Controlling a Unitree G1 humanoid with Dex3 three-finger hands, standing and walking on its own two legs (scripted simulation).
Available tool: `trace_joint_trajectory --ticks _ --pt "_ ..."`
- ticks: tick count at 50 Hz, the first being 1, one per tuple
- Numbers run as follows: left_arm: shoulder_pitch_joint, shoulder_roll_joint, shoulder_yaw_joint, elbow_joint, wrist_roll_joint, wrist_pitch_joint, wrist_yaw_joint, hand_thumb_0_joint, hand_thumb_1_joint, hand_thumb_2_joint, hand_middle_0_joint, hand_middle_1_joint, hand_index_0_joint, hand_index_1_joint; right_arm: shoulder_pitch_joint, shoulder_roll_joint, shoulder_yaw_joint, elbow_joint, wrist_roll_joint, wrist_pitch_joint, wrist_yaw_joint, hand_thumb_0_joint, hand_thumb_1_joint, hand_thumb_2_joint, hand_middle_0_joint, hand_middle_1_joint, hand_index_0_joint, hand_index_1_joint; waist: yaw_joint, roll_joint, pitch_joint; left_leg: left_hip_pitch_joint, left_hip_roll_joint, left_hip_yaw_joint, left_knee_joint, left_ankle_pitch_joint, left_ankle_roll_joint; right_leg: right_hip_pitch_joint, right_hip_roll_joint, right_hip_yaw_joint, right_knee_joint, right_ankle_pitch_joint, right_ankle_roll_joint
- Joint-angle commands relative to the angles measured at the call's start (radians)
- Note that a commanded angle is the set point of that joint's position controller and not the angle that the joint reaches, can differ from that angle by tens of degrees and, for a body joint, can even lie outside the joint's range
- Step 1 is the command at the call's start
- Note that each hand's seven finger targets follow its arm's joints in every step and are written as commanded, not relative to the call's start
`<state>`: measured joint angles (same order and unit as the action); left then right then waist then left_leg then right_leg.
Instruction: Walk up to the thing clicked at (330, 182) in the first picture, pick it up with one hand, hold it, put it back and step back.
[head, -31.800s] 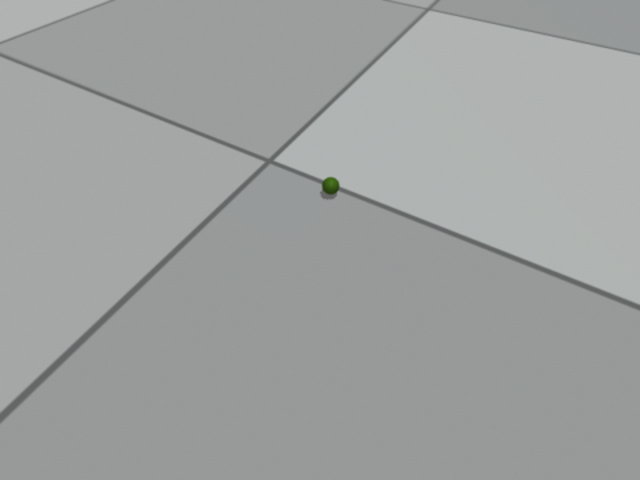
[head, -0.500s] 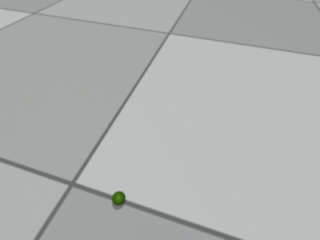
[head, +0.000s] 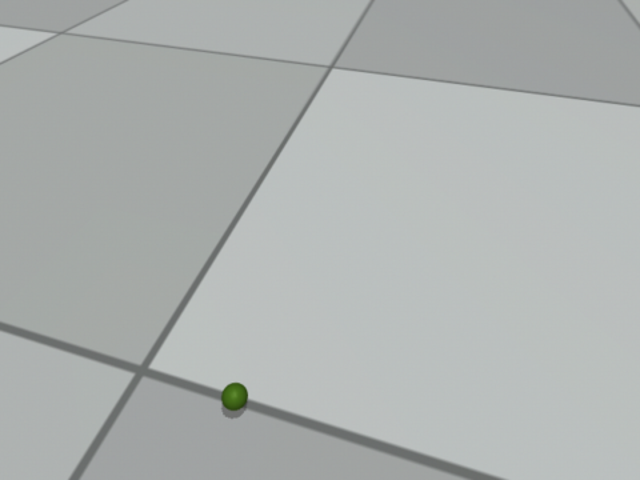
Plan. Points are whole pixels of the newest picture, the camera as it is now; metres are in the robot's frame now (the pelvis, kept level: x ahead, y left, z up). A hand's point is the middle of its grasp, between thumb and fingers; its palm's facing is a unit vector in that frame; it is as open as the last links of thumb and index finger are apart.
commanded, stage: stand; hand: left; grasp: from above
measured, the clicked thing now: (234, 396) +0.49 +0.26 -0.74
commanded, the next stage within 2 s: step back in 1.38 s
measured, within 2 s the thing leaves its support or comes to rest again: neither
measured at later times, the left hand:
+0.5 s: hand out of the picture +0.07 +0.19 -0.17, palm faces +0.00 -0.97 -0.25, open 7.4 cm
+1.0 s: hand out of the picture +0.06 +0.18 -0.17, palm faces +0.01 -0.97 -0.24, open 7.4 cm
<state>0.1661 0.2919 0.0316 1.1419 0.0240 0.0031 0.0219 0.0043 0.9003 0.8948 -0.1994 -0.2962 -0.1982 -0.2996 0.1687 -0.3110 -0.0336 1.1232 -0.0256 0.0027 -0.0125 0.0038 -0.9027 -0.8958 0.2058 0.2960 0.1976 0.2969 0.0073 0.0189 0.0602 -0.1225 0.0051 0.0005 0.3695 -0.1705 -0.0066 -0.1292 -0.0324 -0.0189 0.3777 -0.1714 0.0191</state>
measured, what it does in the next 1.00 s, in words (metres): stands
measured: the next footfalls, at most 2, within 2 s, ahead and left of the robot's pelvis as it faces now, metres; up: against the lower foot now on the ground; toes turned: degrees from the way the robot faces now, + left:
left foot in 1.74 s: +0.00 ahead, +0.12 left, +0.00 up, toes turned -3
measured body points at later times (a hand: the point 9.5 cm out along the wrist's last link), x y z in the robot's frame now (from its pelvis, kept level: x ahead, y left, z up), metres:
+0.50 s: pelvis +0.03 -0.01 +0.00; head +0.03 -0.02 +0.45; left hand +0.07 +0.24 -0.15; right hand +0.06 -0.26 -0.16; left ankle +0.03 +0.12 -0.75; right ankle +0.03 -0.13 -0.75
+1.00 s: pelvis +0.03 -0.01 +0.00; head +0.04 -0.01 +0.45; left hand +0.06 +0.23 -0.16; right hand +0.04 -0.25 -0.16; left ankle +0.03 +0.12 -0.75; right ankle +0.03 -0.13 -0.75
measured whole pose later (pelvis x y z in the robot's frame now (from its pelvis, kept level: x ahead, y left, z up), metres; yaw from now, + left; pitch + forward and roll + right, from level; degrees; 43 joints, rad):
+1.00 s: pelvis +0.03 -0.01 +0.00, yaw -2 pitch -3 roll +0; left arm 0.20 0.18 0.03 1.18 0.02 0.01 0.04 0.00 0.90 0.90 -0.20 -0.30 -0.20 -0.30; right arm 0.22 -0.19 -0.02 1.16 -0.02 0.00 -0.04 0.00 -0.90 -0.90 0.20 0.30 0.20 0.30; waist 0.00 0.01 0.05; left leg -0.10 0.02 0.02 0.37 -0.22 -0.02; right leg -0.12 -0.01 0.00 0.38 -0.21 0.01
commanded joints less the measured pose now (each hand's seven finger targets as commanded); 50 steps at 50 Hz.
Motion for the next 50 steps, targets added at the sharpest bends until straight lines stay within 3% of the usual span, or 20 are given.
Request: trace_joint_trajectory --ticks 1,8,10,13,15,18,22,25,28,34,40,48,50 --pt "-0.036 0.194 0.031 -0.048 0.002 -0.019 0.006 0.000 0.899 0.900 -0.200 -0.300 -0.200 -0.300 -0.039 -0.171 -0.024 -0.053 0.002 -0.020 -0.008 0.000 -0.900 -0.900 0.200 0.300 0.200 0.300 -0.003 -0.024 0.001 -0.045 0.097 -0.101 -0.100 -0.121 0.030 -0.043 -0.077 0.102 -0.096 -0.106 -0.030" --pt "-0.026 0.153 0.018 -0.032 -0.007 -0.019 0.004 0.000 0.899 0.900 -0.200 -0.300 -0.200 -0.300 -0.026 -0.144 -0.008 -0.033 0.007 -0.020 -0.009 0.000 -0.900 -0.900 0.200 0.300 0.200 0.300 -0.003 -0.016 -0.032 -0.004 0.095 -0.077 -0.088 -0.018 0.028 -0.017 -0.076 0.104 -0.093 0.001 -0.035" --pt "-0.032 0.153 0.018 -0.030 -0.009 -0.016 0.004 0.000 0.899 0.900 -0.200 -0.300 -0.200 -0.300 -0.011 -0.132 -0.002 -0.025 0.008 -0.015 -0.009 0.000 -0.900 -0.900 0.200 0.300 0.200 0.300 -0.007 -0.023 -0.014 -0.023 0.090 -0.071 -0.091 -0.037 0.026 -0.020 -0.072 0.106 -0.099 -0.012 -0.032" --pt "-0.013 0.114 0.009 -0.016 -0.009 -0.012 0.006 0.000 0.899 0.900 -0.200 -0.300 -0.200 -0.300 -0.018 -0.112 0.003 -0.018 0.010 -0.015 -0.011 0.000 -0.900 -0.900 0.200 0.300 0.200 0.300 -0.002 -0.023 -0.027 0.013 0.099 -0.067 -0.083 0.050 0.024 -0.018 -0.069 0.093 -0.087 0.054 -0.035" --pt "-0.021 0.125 0.011 -0.021 -0.009 -0.015 0.008 0.000 0.899 0.900 -0.200 -0.300 -0.200 -0.300 -0.005 -0.115 0.002 -0.013 0.010 -0.015 -0.014 0.000 -0.900 -0.900 0.200 0.300 0.200 0.300 -0.008 -0.036 -0.047 0.018 0.098 -0.062 -0.078 0.091 0.020 0.004 -0.072 0.094 -0.082 0.117 -0.034" --pt "0.003 0.080 0.003 -0.005 -0.009 -0.009 0.009 0.000 0.899 0.900 -0.200 -0.300 -0.200 -0.300 0.001 -0.076 0.010 -0.004 0.010 -0.005 -0.015 0.000 -0.900 -0.900 0.200 0.300 0.200 0.300 -0.005 -0.039 -0.043 0.020 0.094 -0.053 -0.077 0.088 0.017 0.002 -0.068 0.089 -0.087 0.127 -0.027" --pt "-0.004 0.071 0.006 -0.004 -0.009 -0.006 0.011 0.000 0.899 0.900 -0.200 -0.300 -0.200 -0.300 0.015 -0.059 0.013 0.004 0.009 -0.002 -0.019 0.000 -0.900 -0.900 0.200 0.300 0.200 0.300 -0.006 -0.018 -0.018 -0.003 0.092 -0.048 -0.080 0.058 0.013 -0.001 -0.064 0.091 -0.093 0.095 -0.026" --pt "0.007 0.064 0.009 0.003 -0.010 -0.008 0.013 0.000 0.899 0.900 -0.200 -0.300 -0.200 -0.300 0.034 -0.049 0.012 0.013 0.010 -0.005 -0.022 0.000 -0.900 -0.900 0.200 0.300 0.200 0.300 -0.008 -0.017 -0.038 0.011 0.095 -0.046 -0.078 0.100 0.015 0.019 -0.065 0.091 -0.082 0.150 -0.030" --pt "0.018 0.043 0.007 0.009 -0.007 -0.007 0.012 0.000 0.899 0.900 -0.200 -0.300 -0.200 -0.300 0.027 -0.033 0.012 0.012 0.008 -0.005 -0.022 0.000 -0.900 -0.900 0.200 0.300 0.200 0.300 -0.003 -0.025 -0.015 0.003 0.093 -0.045 -0.082 0.072 0.012 -0.006 -0.057 0.088 -0.087 0.096 -0.027" --pt "0.030 0.027 0.011 0.009 -0.005 -0.013 0.019 0.000 0.899 0.900 -0.200 -0.300 -0.200 -0.300 0.046 -0.023 0.003 0.014 0.007 -0.009 -0.026 0.000 -0.900 -0.900 0.200 0.300 0.200 0.300 -0.011 -0.026 -0.048 0.031 0.097 -0.040 -0.055 0.134 0.021 0.003 -0.063 0.083 -0.065 0.183 -0.032" --pt "0.050 0.007 0.009 0.010 -0.004 -0.008 0.019 0.000 0.899 0.900 -0.200 -0.300 -0.200 -0.300 0.064 -0.006 0.002 0.018 0.006 -0.010 -0.029 0.000 -0.900 -0.900 0.200 0.300 0.200 0.300 -0.006 -0.016 -0.018 0.010 0.098 -0.040 -0.052 0.126 0.022 -0.015 -0.055 0.075 -0.057 0.149 -0.032" --pt "0.055 0.033 0.019 -0.005 -0.001 -0.010 0.021 0.000 0.900 0.900 -0.200 -0.300 -0.200 -0.300 0.075 -0.024 -0.009 0.003 0.002 -0.012 -0.030 0.000 -0.900 -0.900 0.200 0.300 0.200 0.300 -0.011 -0.017 -0.021 0.019 0.101 -0.038 -0.051 0.101 0.027 -0.020 -0.061 0.088 -0.052 0.143 -0.033" --pt "0.054 0.036 0.021 -0.007 -0.001 -0.008 0.019 0.000 0.900 0.900 -0.200 -0.300 -0.200 -0.300 0.083 -0.021 -0.007 0.003 0.002 -0.012 -0.030 0.000 -0.900 -0.900 0.200 0.300 0.200 0.300 -0.010 -0.017 0.006 -0.005 0.098 -0.039 -0.066 0.055 0.024 -0.033 -0.055 0.087 -0.059 0.089 -0.031"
